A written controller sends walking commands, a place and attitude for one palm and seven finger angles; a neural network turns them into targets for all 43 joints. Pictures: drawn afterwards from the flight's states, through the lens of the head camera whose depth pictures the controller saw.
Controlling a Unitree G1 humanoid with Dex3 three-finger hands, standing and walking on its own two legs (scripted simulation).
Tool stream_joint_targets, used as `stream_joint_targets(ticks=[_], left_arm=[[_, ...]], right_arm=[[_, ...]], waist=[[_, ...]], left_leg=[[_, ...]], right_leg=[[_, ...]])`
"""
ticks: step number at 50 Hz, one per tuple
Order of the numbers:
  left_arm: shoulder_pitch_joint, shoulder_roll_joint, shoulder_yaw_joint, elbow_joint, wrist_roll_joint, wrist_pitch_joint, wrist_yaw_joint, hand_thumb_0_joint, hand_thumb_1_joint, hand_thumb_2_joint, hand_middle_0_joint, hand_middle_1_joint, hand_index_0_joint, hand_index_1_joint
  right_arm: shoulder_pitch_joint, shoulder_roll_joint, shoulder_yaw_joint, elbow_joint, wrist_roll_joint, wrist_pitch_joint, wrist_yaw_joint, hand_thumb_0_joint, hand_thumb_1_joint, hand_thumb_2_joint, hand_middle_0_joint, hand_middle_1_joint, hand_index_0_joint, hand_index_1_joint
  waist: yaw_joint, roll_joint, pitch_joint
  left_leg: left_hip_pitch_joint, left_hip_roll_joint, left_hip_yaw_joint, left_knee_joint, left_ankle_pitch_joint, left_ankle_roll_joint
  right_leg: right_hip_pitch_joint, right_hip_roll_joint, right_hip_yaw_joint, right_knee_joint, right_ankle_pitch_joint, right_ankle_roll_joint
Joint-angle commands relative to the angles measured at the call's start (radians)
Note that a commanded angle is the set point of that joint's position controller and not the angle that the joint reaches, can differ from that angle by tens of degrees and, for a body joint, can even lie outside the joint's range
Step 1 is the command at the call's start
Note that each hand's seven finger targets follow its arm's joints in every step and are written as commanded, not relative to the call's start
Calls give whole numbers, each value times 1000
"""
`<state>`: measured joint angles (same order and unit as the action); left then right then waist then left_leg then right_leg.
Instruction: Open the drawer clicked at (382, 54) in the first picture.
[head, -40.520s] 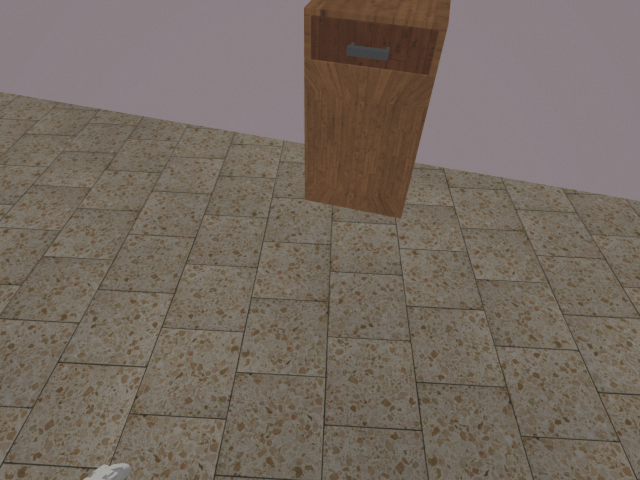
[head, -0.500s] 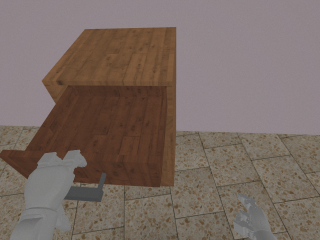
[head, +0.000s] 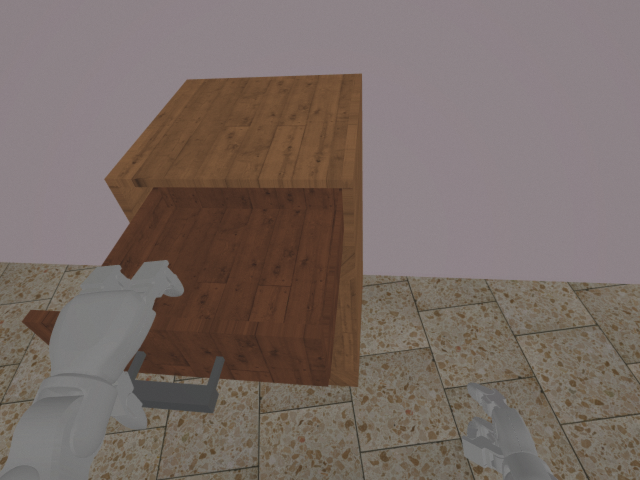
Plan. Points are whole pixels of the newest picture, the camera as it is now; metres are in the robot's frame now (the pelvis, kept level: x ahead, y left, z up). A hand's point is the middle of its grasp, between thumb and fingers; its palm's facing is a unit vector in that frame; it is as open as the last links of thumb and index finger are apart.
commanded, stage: lift the hand off the handle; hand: left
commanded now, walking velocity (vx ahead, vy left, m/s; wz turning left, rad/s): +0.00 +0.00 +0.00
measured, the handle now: (171, 378) +0.23 +0.27 -0.03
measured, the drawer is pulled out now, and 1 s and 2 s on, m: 0.30 0.30 0.30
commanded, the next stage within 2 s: draw the hand back to the body in 0.16 s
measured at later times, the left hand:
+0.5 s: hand (109, 360) +0.18 +0.26 +0.12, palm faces +0.09 -0.05 -0.99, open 13.9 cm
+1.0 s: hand (117, 354) +0.18 +0.24 +0.13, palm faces +0.31 -0.75 -0.59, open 13.7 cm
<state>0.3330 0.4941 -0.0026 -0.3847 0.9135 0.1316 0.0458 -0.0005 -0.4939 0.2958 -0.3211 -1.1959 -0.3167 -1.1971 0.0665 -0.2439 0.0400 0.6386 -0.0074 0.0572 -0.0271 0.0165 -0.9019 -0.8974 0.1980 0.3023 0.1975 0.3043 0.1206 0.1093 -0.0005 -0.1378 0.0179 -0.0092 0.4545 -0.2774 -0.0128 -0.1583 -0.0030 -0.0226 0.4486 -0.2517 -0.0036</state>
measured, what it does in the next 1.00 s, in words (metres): stands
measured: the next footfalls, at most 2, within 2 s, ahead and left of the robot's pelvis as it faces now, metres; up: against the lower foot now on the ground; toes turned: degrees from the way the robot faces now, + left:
none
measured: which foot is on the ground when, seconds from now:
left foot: down 0.00-1.00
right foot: down 0.00-1.00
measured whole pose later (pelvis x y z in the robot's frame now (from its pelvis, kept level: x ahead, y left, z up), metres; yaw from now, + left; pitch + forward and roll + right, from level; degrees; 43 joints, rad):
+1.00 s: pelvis -0.02 +0.00 +0.00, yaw +0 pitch -5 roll -1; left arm 0.43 0.37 0.23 -0.40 0.14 -0.06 0.07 0.00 -0.45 0.32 -0.32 -1.17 -0.31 -1.17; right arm 0.12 -0.21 0.04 0.60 -0.01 -0.09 -0.08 0.02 -0.90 -0.90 0.20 0.30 0.20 0.30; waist 0.08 0.08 0.08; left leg -0.11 0.02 -0.01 0.45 -0.26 -0.01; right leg -0.12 0.00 -0.03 0.41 -0.22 0.00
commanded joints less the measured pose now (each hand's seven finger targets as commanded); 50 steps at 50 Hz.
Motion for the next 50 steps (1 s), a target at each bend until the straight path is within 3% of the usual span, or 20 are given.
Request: stream_joint_targets(ticks=[1, 5, 8, 9, 12, 14, 18, 24, 25, 29, 31, 36, 39, 43, 44, 45, 46, 47, 49, 50], left_arm=[[-126, 231, 201, -216, -12, 7, 25, 0, -500, 300, -300, -1200, -300, -1200], [-45, 188, 185, -222, -47, 23, -1, 0, -500, 300, -300, -1200, -300, -1200], [-38, 225, 213, -183, -64, 27, -28, 0, -500, 300, -300, -1200, -300, -1200], [-54, 237, 229, -193, -68, 31, -33, 0, -500, 300, -300, -1200, -300, -1200], [-104, 235, 209, -198, -56, -8, -35, 0, -500, 300, -300, -1200, -300, -1200], [-120, 246, 223, -259, -59, -37, -25, 0, -500, 300, -300, -1200, -300, -1200], [-99, 259, 253, -249, -57, -95, 11, 0, -500, 300, -300, -1200, -300, -1200], [-61, 269, 304, -175, -72, -80, 37, 0, -500, 300, -300, -1200, -300, -1200], [-85, 228, 256, -168, -72, -78, 31, 0, -500, 300, -300, -1200, -300, -1200], [-77, 256, 268, -187, -92, -62, 14, 0, -500, 300, -300, -1200, -300, -1200], [-77, 228, 223, -173, -86, -62, 1, 0, -500, 300, -300, -1200, -300, -1200], [-70, 281, 282, -169, -72, -84, 2, 0, -500, 300, -300, -1200, -300, -1200], [-55, 312, 330, -200, -78, -95, 17, 0, -500, 300, -300, -1200, -300, -1200], [-32, 270, 306, -202, -91, -109, 30, 0, -500, 300, -300, -1200, -300, -1200], [-185, -46, 301, -309, -789, -197, 38, 0, -465, 315, -298, -1178, -298, -1178], [8, -13, 318, -92, -827, -217, 57, 0, -430, 330, -295, -1155, -295, -1155], [25, -28, 297, -130, -845, -229, 52, 0, -395, 345, -292, -1133, -292, -1133], [13, 11, 361, -202, -895, -249, 60, 0, -360, 360, -290, -1110, -290, -1110], [-59, 63, 408, -285, -916, -286, 83, 0, -290, 390, -285, -1065, -285, -1065], [-48, 31, 388, -315, -921, -300, 90, 0, -255, 405, -282, -1043, -282, -1043]], right_arm=[[-185, -80, -27, -164, 12, -44, -3, 0, -900, -900, 200, 300, 200, 300], [-180, -81, -20, -185, 15, -48, 10, 0, -900, -900, 200, 300, 200, 300], [-178, -97, -26, -178, 21, -35, 7, 0, -900, -900, 200, 300, 200, 300], [-199, -101, -24, -183, 27, -35, 5, 0, -900, -900, 200, 300, 200, 300], [-170, -101, -27, -182, 14, -44, -5, 0, -900, -900, 200, 300, 200, 300], [-187, -101, -27, -194, 15, -60, -11, 0, -900, -900, 200, 300, 200, 300], [-153, -99, -37, -175, 3, -76, -23, 0, -900, -900, 200, 300, 200, 300], [-174, -95, -39, -166, 15, -73, -11, 0, -900, -900, 200, 300, 200, 300], [-157, -88, -34, -168, 9, -75, -8, 0, -900, -900, 200, 300, 200, 300], [-180, -102, -39, -178, 20, -82, -12, 0, -900, -900, 200, 300, 200, 300], [-164, -97, -42, -169, 16, -80, -17, 0, -900, -900, 200, 300, 200, 300], [-155, -100, -39, -167, 10, -87, -24, 0, -900, -900, 200, 300, 200, 300], [-165, -103, -37, -177, 12, -91, -24, 0, -900, -900, 200, 300, 200, 300], [-147, -99, -44, -173, 10, -91, -21, 0, -900, -900, 200, 300, 200, 300], [-93, -45, -43, -237, 11, -158, -33, 0, -900, -900, 200, 300, 200, 300], [-60, -61, -34, -197, -3, -195, -51, 0, -900, -900, 200, 300, 200, 300], [-74, -67, -36, -199, 0, -198, -55, 0, -900, -900, 200, 300, 200, 300], [-58, -67, -37, -204, 1, -203, -66, 0, -900, -900, 200, 300, 200, 300], [-58, -72, -34, -192, -9, -240, -80, 0, -900, -900, 200, 300, 200, 300], [-42, -62, -31, -197, -13, -257, -81, 0, -900, -900, 200, 300, 200, 300]], waist=[[8, -34, -135], [10, -58, -137], [-1, -96, -72], [-3, -65, -72], [-8, -88, -101], [-4, -24, -144], [-2, -43, -141], [7, -20, -89], [1, -34, -81], [0, -29, -97], [-10, -51, -91], [2, -61, -93], [12, -10, -109], [6, -15, -95], [-93, -42, -16], [-85, -140, 17], [-78, -133, 30], [-64, -158, -16], [-58, -73, -60], [-53, -20, -98]], left_leg=[[26, -20, 26, -67, 318, 17], [18, -23, 33, -62, 327, 19], [-4, -22, 38, -72, 288, 21], [0, -18, 35, -70, 262, 18], [17, -26, 37, -63, 253, 26], [49, -23, 29, -53, 248, 23], [43, -29, 30, -40, 266, 21], [8, -26, 23, -49, 227, 10], [-5, -27, 29, -52, 215, 13], [7, -24, 24, -64, 200, 14], [5, -27, 28, -73, 188, 20], [-4, -23, 24, -74, 177, 21], [8, -21, 20, -60, 187, 15], [2, -25, 22, -58, 203, 12], [85, 5, 31, -55, 134, 36], [53, 21, 25, -74, 87, 31], [28, 20, 12, -91, 61, 28], [39, 18, 11, -101, 82, 25], [61, 11, 22, -104, 79, 21], [61, 5, 23, -109, 91, 18]], right_leg=[[87, 16, -4, -65, 255, -14], [95, 9, -18, -59, 274, -6], [70, 14, -13, -75, 257, 1], [62, 19, 5, -85, 223, -3], [56, 10, -8, -88, 206, 3], [57, 15, 10, -97, 196, -3], [45, 6, -1, -91, 215, -3], [29, 12, 19, -99, 158, -12], [22, 4, -2, -92, 139, -6], [34, 13, 5, -98, 126, -7], [27, 9, -9, -100, 105, -4], [38, 8, -8, -100, 93, -7], [36, 12, 6, -103, 100, -11], [18, 9, -13, -95, 112, -8], [-15, 24, -22, -136, 90, -21], [3, 28, -37, -111, 53, -13], [1, 25, -35, -111, 25, -13], [28, 16, -43, -124, 26, -9], [48, 4, -26, -129, 15, -5], [73, -5, -27, -120, 28, -9]])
